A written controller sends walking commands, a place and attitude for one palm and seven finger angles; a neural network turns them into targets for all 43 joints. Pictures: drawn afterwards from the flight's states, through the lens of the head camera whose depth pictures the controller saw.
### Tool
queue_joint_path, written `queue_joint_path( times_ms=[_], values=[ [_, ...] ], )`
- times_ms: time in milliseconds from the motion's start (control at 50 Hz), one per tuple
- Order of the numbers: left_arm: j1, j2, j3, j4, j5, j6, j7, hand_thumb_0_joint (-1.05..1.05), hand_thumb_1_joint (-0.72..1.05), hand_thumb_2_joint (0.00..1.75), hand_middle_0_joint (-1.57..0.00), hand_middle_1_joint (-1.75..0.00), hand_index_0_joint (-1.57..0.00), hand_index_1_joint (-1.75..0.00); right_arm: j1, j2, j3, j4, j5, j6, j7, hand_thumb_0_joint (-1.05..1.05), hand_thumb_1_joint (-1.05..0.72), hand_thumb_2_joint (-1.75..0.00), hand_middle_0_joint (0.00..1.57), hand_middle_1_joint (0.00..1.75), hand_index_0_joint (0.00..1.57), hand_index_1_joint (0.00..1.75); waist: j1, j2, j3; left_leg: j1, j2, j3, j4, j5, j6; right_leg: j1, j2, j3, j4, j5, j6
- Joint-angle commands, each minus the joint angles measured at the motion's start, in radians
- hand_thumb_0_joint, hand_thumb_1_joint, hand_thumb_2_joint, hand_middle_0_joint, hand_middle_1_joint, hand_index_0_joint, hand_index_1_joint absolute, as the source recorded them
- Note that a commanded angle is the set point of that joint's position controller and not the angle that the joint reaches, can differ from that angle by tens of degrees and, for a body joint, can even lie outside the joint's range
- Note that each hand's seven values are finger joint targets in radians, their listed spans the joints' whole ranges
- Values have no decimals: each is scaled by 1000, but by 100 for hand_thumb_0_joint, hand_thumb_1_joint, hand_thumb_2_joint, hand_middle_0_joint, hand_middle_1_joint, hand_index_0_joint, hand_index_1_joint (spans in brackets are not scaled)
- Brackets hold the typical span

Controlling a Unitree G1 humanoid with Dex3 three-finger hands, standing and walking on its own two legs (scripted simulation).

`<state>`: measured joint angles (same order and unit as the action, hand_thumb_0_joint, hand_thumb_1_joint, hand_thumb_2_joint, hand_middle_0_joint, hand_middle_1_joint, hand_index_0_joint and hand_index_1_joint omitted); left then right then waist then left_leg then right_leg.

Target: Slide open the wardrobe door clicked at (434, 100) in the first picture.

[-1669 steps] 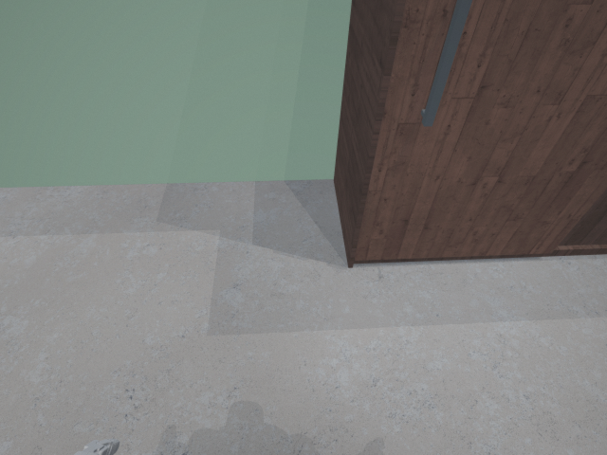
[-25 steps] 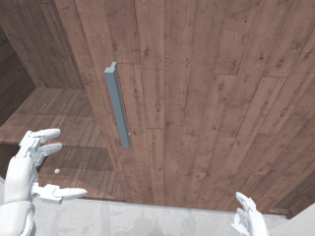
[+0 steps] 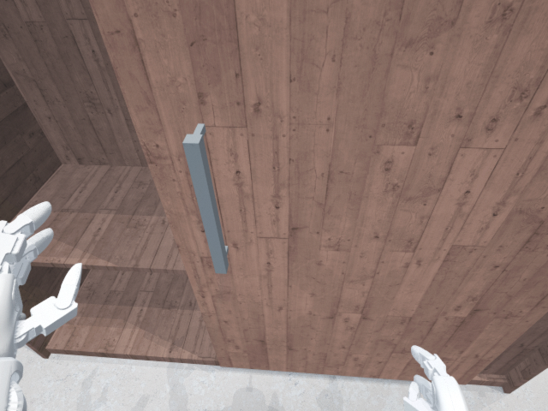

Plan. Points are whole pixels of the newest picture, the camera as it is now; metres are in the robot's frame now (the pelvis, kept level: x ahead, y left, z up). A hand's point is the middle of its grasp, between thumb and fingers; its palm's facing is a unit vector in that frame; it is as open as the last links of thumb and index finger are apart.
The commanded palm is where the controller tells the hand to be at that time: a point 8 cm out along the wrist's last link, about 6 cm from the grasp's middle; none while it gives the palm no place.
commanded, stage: draw the hand back to the body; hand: left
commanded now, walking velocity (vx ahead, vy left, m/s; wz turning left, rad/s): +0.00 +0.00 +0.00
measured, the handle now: (212, 208) +0.40 +0.17 +0.08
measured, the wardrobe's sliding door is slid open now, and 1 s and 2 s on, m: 0.66 0.66 0.66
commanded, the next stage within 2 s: step back with the hand held close in 0.38 s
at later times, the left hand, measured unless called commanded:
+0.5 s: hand (62, 307) +0.17 +0.25 +0.16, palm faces +0.48 -0.79 -0.38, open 7.4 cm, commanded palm +0.13 +0.29 +0.17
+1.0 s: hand (16, 330) +0.14 +0.29 +0.16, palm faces +0.43 -0.76 -0.49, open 7.4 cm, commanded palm +0.08 +0.32 +0.17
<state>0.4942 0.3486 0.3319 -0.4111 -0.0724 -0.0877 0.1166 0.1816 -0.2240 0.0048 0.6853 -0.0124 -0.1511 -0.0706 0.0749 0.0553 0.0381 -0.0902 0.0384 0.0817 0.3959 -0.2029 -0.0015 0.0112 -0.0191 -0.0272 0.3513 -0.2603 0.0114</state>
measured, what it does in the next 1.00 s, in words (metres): shifts its weight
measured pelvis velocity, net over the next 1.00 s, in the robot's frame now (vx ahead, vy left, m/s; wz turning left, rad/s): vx -0.06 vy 0.02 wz -0.01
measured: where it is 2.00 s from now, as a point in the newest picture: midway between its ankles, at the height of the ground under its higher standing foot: outside the picture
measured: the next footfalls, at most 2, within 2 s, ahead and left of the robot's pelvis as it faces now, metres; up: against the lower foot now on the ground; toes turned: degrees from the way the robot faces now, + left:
left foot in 1.76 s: -0.07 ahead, +0.12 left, +0.00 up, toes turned +0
right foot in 1.98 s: -0.26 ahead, -0.04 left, +0.00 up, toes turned +1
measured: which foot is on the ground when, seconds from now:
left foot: down 0.00-1.00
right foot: down 0.00-1.00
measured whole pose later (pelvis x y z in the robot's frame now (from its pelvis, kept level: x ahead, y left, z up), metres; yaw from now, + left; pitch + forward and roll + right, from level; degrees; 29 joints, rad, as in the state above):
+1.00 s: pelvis -0.06 +0.02 -0.01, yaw -1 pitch +0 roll -1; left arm 0.54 0.41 0.41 -0.48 -0.06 -0.17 0.15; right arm 0.18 -0.22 0.00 0.59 0.01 -0.07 -0.11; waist 0.03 0.05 0.03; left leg -0.36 0.04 0.10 0.52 -0.16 0.04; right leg -0.27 -0.02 -0.01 0.50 -0.22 0.04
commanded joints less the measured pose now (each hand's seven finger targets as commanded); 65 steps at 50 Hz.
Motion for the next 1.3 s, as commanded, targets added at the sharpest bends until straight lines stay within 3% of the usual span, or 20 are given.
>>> queue_joint_path(
  times_ms=[0, 40, 180, 260, 300, 460, 480, 500, 520, 540, 560, 600, 660, 700, 740, 820, 980, 1060, 1160, 1280],
  values=[
    [-78, 182, 132, -205, -2, -68, 24, 0, 90, 90, -20, -30, -20, -30, -129, -114, -39, -157, -3, -54, -8, 0, -90, -90, 20, 30, 20, 30, 1, 15, -45, 78, -6, -26, -43, 227, 11, -100, 35, -8, -61, 223, -23],
    [-70, 157, 111, -192, -5, -69, 20, 0, 90, 90, -20, -30, -20, -30, -126, -113, -41, -158, -1, -51, -8, 0, -90, -90, 20, 30, 20, 30, -4, -6, -44, 79, -5, -23, -46, 219, 14, -102, 33, -8, -62, 219, -20],
    [-95, 175, 121, -209, -2, -78, 23, 0, 90, 90, -20, -30, -20, -30, -136, -110, -42, -157, -4, -55, -14, 0, -90, -90, 20, 30, 20, 30, -2, -16, -56, 90, -13, -19, -46, 185, 19, -103, 34, -5, -76, 201, -18],
    [-101, 178, 122, -221, 0, -85, 24, 0, 90, 90, -20, -30, -20, -30, -138, -106, -41, -153, -5, -61, -17, 0, -90, -90, 20, 30, 20, 30, -2, 21, -51, 92, -17, -14, -44, 177, 17, -104, 33, -2, -83, 197, -19],
    [-92, 183, 130, -202, -2, -84, 23, 0, 90, 90, -20, -30, -20, -30, -142, -110, -40, -150, -5, -63, -17, 0, -90, -90, 20, 30, 20, 30, 0, -11, -29, 83, -16, -17, -47, 167, 17, -110, 35, -4, -91, 190, -19],
    [-95, 172, 123, -193, -4, -95, 19, 0, 90, 90, -20, -30, -20, -30, -144, -106, -44, -148, -5, -66, -21, 0, -90, -90, 20, 30, 20, 30, -1, -6, -33, 89, -19, -8, -50, 141, 20, -113, 33, 4, -104, 162, -15],
    [-182, 189, 128, -185, -2, -95, 24, 0, 90, 90, -20, -30, -20, -30, -145, -108, -42, -136, -4, -64, -24, 0, -90, -90, 20, 30, 20, 30, -11, -1, -30, 92, -22, -7, -51, 129, 20, -124, 34, 6, -110, 149, -15],
    [-363, 363, 283, -240, 3, -140, 35, 0, 90, 90, -20, -30, -20, -30, -156, -113, -19, -181, 14, -40, -14, 0, -90, -90, 20, 30, 20, 30, -38, 45, 83, -12, -6, -26, -14, 38, 17, -234, -10, 75, -145, 174, -19],
    [-208, 228, 176, -137, 5, -134, 16, 0, 90, 90, -20, -30, -20, -30, -160, -104, -23, -146, 2, -24, -16, 0, -90, -90, 20, 30, 20, 30, -52, -55, 76, -39, 2, -41, 34, 32, 24, -293, -47, 92, -141, 214, -25],
    [-123, 186, 141, -113, 11, -124, 8, 0, 90, 90, -20, -30, -20, -30, -142, -104, -28, -168, 4, -11, -11, 0, -90, -90, 20, 30, 20, 30, -49, -110, 25, -25, 0, -34, 71, 54, 26, -302, -68, 103, -128, 243, -26],
    [-84, 176, 132, -131, 12, -122, 5, 0, 90, 90, -20, -30, -20, -30, -130, -104, -32, -181, 6, -2, -9, 0, -90, -90, 20, 30, 20, 30, -48, -113, -35, -19, 1, -30, 90, 85, 25, -284, -83, 103, -101, 276, -29],
    [-43, 187, 140, -191, 12, -123, 9, 0, 90, 90, -20, -30, -20, -30, -124, -108, -38, -206, 7, 9, -14, 0, -90, -90, 20, 30, 20, 30, -46, -40, -117, -3, 11, -27, 98, 171, 23, -259, -88, 88, -42, 338, -28],
    [11, 220, 180, -262, 9, -119, 23, 0, 90, 90, -20, -30, -20, -30, -117, -117, -45, -238, 9, 25, -24, 0, -90, -90, 20, 30, 20, 30, -39, 7, -202, 6, 38, -36, 86, 313, 25, -238, -56, 55, 34, 350, -15],
    [37, 257, 223, -280, 7, -115, 34, 0, 90, 90, -20, -30, -20, -30, -123, -119, -47, -249, 8, 34, -32, 0, -90, -90, 20, 30, 20, 30, -32, 18, -221, 0, 53, -55, 76, 381, 28, -232, -33, 36, 72, 333, -8],
    [49, 240, 213, -280, 2, -113, 38, 0, 90, 90, -20, -30, -20, -30, -119, -117, -46, -263, 11, 45, -37, 0, -90, -90, 20, 30, 20, 30, -36, 13, -204, -33, 66, -61, 65, 385, 31, -240, -19, 34, 90, 297, -4],
    [46, 237, 216, -264, 2, -120, 50, 0, 90, 90, -20, -30, -20, -30, -105, -125, -50, -262, 12, 46, -43, 0, -90, -90, 20, 30, 20, 30, -40, 29, -177, -114, 82, -83, 25, 258, 36, -239, -3, 39, 102, 202, -4],
    [1, 211, 198, -270, 27, -166, 67, 0, 90, 90, -20, -30, -20, -30, -89, -141, -50, -253, 14, 7, -48, 0, -90, -90, 20, 30, 20, 30, -51, 47, -113, -356, 103, -157, -94, -293, 64, -191, 21, 49, 130, 1, -5],
    [-26, 210, 202, -277, 44, -189, 75, 0, 90, 90, -20, -30, -20, -30, -85, -140, -51, -247, 9, -14, -51, 0, -90, -90, 20, 30, 20, 30, -54, 75, -93, -447, 113, -180, -115, -429, 75, -162, 33, 55, 156, -57, -5],
    [-23, 230, 218, -309, 40, -213, 83, 0, 90, 90, -20, -30, -20, -30, -70, -121, -47, -226, 0, -37, -53, 0, -90, -90, 20, 30, 20, 30, -59, 4, -122, -363, 71, -159, -29, -322, 54, -245, 0, 109, 100, -27, -29],
    [-60, 217, 198, -280, 40, -216, 90, 0, 90, 90, -20, -30, -20, -30, -68, -121, -47, -204, -5, -50, -58, 0, -90, -90, 20, 30, 20, 30, -65, -12, -97, -324, 58, -147, 17, -313, 40, -342, -22, 143, 40, -128, -40]
  ],
)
